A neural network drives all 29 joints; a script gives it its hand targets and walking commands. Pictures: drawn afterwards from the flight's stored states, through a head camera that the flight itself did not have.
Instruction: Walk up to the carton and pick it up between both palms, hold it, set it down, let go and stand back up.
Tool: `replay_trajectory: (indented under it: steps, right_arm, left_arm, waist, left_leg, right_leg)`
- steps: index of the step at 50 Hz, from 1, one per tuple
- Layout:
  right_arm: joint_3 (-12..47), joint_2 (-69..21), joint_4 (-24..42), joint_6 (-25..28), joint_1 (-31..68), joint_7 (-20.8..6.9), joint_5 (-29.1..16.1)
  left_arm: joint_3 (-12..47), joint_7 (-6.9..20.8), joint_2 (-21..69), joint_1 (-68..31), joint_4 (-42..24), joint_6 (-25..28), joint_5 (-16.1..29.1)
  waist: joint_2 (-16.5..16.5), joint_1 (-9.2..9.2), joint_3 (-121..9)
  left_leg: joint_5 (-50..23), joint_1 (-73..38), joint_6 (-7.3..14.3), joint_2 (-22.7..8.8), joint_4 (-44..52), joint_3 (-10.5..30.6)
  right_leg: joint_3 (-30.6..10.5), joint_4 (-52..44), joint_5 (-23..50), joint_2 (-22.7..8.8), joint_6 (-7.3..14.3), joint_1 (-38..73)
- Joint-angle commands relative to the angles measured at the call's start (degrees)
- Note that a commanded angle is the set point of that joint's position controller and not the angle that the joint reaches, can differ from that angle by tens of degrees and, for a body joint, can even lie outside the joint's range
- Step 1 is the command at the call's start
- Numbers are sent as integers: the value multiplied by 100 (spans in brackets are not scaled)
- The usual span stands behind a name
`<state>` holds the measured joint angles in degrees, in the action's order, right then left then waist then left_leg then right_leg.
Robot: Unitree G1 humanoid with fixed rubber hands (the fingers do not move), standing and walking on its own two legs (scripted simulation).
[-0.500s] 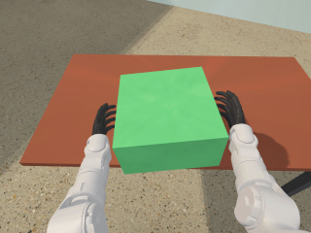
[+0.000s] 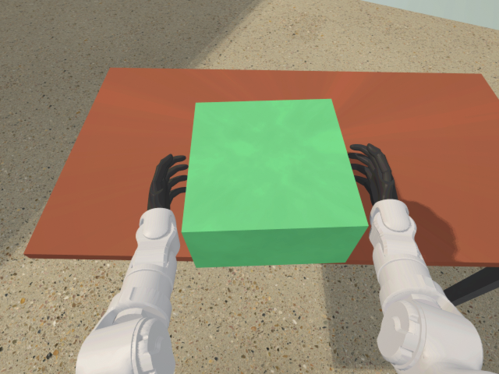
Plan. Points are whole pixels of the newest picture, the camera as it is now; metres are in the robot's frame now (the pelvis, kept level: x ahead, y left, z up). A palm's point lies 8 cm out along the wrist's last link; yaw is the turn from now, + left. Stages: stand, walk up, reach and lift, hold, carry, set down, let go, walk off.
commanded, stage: set down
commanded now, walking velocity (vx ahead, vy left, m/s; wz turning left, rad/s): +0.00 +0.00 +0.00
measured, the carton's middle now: (267, 179) +0.47 -0.04 -0.01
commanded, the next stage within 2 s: none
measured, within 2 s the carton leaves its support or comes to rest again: neither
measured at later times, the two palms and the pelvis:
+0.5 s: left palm (161, 205) +0.39 +0.15 +0.02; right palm (379, 198) +0.39 -0.22 +0.04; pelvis +0.00 +0.00 +0.00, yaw -1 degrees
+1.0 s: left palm (164, 200) +0.41 +0.15 +0.01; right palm (374, 191) +0.41 -0.22 +0.02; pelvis -0.01 +0.00 -0.02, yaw -3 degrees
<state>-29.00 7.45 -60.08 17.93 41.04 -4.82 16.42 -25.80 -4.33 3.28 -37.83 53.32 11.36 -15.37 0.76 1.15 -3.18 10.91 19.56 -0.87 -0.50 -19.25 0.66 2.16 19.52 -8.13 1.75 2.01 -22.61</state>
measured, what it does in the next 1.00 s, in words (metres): stands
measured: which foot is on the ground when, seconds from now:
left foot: down 0.00-1.00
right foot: down 0.00-1.00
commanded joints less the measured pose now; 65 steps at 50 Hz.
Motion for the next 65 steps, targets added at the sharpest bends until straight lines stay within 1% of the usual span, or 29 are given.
replay_trajectory:
  steps: [1,3,5,7,8,9,11,13,14,15,16,29,32,34,37,39,41,44,48,51,54,55,56,57,58,59,61,64,65]
  right_arm:
    - [1384,-2394,211,217,2394,-679,254]
    - [1207,-2287,-47,172,2289,-695,324]
    - [1055,-2178,36,110,2293,-713,342]
    - [1136,-2270,50,95,2220,-727,356]
    - [1142,-2227,123,120,2249,-746,353]
    - [1062,-2164,233,165,2344,-740,408]
    - [1048,-2215,85,194,2173,-726,464]
    - [1039,-2222,70,204,2135,-738,443]
    - [1002,-2285,16,184,2151,-751,492]
    - [970,-2470,-36,288,2104,-798,516]
    - [975,-2405,-134,344,2080,-831,537]
    - [822,-2390,-337,353,1996,-844,659]
    - [726,-2100,-331,319,1934,-816,694]
    - [625,-1390,-364,306,1813,-671,609]
    - [760,157,-666,317,1843,-198,-207]
    - [1652,445,-934,264,2344,49,-1175]
    - [2204,680,-1124,244,2715,158,-1848]
    - [2809,1190,-1214,315,3077,304,-2746]
    - [3433,1854,-1768,639,3303,430,-3587]
    - [3731,2276,-2322,837,3398,414,-4013]
    - [3948,2587,-2591,896,3509,298,-4343]
    - [4009,2668,-2603,886,3551,244,-4436]
    - [3506,2762,-2667,861,4039,207,-4265]
    - [3566,2708,-2582,784,4103,132,-4249]
    - [3555,2841,-2349,724,4174,94,-4171]
    - [3581,2928,-2371,680,4220,21,-4233]
    - [3885,2732,-2321,517,4139,-85,-4319]
    - [4406,2502,-2327,257,3951,-126,-4589]
    - [4411,2541,-1838,229,4120,-91,-4807]
  left_arm:
    - [1370,531,2085,-2605,8,65,-229]
    - [1316,471,2115,-2551,-156,41,-342]
    - [1241,452,2153,-2517,12,-38,-466]
    - [1308,444,2123,-2488,-59,-23,-364]
    - [1304,441,2207,-2316,58,-42,-374]
    - [1423,441,2265,-2463,-41,0,-310]
    - [1303,444,2143,-2321,87,54,-412]
    - [1231,430,2138,-2270,46,46,-542]
    - [1209,459,2227,-2276,88,35,-562]
    - [1294,450,2213,-2417,-209,214,-390]
    - [1333,435,2246,-2335,-94,266,-424]
    - [1059,493,2121,-2285,168,378,-526]
    - [968,457,1869,-2246,210,397,-535]
    - [798,320,1233,-2164,265,444,-484]
    - [720,-109,-192,-2202,242,487,-22]
    - [1283,-403,-565,-2583,581,507,765]
    - [1620,-552,-841,-2914,946,678,1356]
    - [2022,-561,-1218,-3178,1594,1098,2017]
    - [2172,-411,-1660,-3274,2238,1465,2309]
    - [2254,-298,-1856,-3321,2510,1553,2428]
    - [2460,-212,-1979,-3441,2543,1550,2675]
    - [2555,-187,-2020,-3499,2506,1535,2783]
    - [3124,-273,-1738,-4188,2293,1438,3044]
    - [3191,-303,-1611,-4244,2303,1358,3177]
    - [3377,-300,-1627,-4374,2146,1303,3406]
    - [3482,-321,-1758,-4394,2132,1227,3396]
    - [3471,-263,-1871,-4361,2169,1194,3444]
    - [3070,-117,-2464,-4006,2566,1175,3391]
    - [3106,-96,-2622,-4282,2211,1197,3559]
  waist:
    - [-592,14,-2588]
    - [-335,83,-2464]
    - [-269,36,-2236]
    - [-463,82,-2245]
    - [-369,39,-2322]
    - [-369,147,-2520]
    - [-429,35,-2317]
    - [-339,83,-2168]
    - [-356,40,-1998]
    - [-262,-100,-2723]
    - [-256,-37,-2698]
    - [-328,-34,-2236]
    - [-315,-50,-2270]
    - [-345,-71,-2300]
    - [-382,-135,-2485]
    - [-281,-233,-2803]
    - [-296,-304,-3237]
    - [-254,-380,-3902]
    - [-234,-378,-4509]
    - [-258,-307,-4533]
    - [-256,-260,-4498]
    - [-257,-254,-4520]
    - [2,55,-4242]
    - [77,-78,-4068]
    - [-77,42,-4505]
    - [136,-75,-4591]
    - [-206,-243,-4939]
    - [-925,-520,-4657]
    - [-989,-521,-5076]
  left_leg:
    - [-676,213,84,-11,193,-435]
    - [-651,-31,-26,-19,196,-400]
    - [-679,-163,-36,-65,169,-401]
    - [-621,-51,42,-67,149,-412]
    - [-684,-119,-12,-54,167,-370]
    - [-627,-199,-20,-91,152,-364]
    - [-702,-125,-6,-15,156,-432]
    - [-605,-191,-17,-39,146,-419]
    - [-578,-107,7,-40,137,-405]
    - [-933,31,39,-84,166,-367]
    - [-1042,-180,28,-118,87,-350]
    - [-764,35,104,-71,96,-393]
    - [-736,-38,94,-66,98,-427]
    - [-740,-25,87,-54,100,-482]
    - [-830,213,116,-64,36,-530]
    - [-734,755,51,-105,-182,-498]
    - [-537,1051,-40,-114,-434,-493]
    - [-657,1294,-184,-75,-847,-475]
    - [-1570,1516,-358,-13,-1416,-432]
    - [-1954,1515,-435,-5,-1679,-408]
    - [-2026,1408,-473,-9,-1840,-379]
    - [-2019,1364,-477,-13,-1892,-370]
    - [-1959,1028,-605,-77,-2032,-255]
    - [-2103,648,-619,-107,-2183,-232]
    - [-2207,257,-623,-114,-2315,-235]
    - [-2260,176,-651,-123,-2341,-231]
    - [-1892,628,-453,-92,-2383,-223]
    - [-696,2633,68,49,-2057,-374]
    - [-562,3159,90,96,-1988,-407]
  right_leg:
    - [120,409,2774,-254,-569,2382]
    - [165,319,2314,-229,-464,2066]
    - [166,186,2033,-219,-430,1809]
    - [163,255,2215,-193,-416,1908]
    - [159,246,2138,-208,-396,1902]
    - [205,193,2095,-197,-394,1835]
    - [175,201,2076,-202,-422,1816]
    - [228,179,1867,-164,-413,1744]
    - [228,168,1798,-179,-421,1662]
    - [213,220,1986,-208,-357,1380]
    - [207,224,2072,-198,-319,1375]
    - [112,221,1681,-219,-328,1328]
    - [113,222,1645,-203,-331,1310]
    - [77,238,1650,-181,-344,1296]
    - [-103,328,1652,-146,-354,1235]
    - [-259,459,1620,-128,-276,1110]
    - [-262,663,1540,-123,-249,934]
    - [-247,1059,1897,-114,-224,1009]
    - [-223,1542,2797,-15,-309,950]
    - [-172,1714,3027,82,-350,627]
    - [-77,1743,2750,175,-363,126]
    - [-45,1736,2608,200,-363,-57]
    - [176,1714,1930,316,-369,-1150]
    - [219,1651,1525,319,-323,-1780]
    - [306,1571,1419,363,-305,-2085]
    - [293,1602,1401,347,-269,-2260]
    - [188,1721,1468,296,-317,-1825]
    - [-270,2038,1627,24,-518,-138]
    - [-352,2170,1852,-27,-588,330]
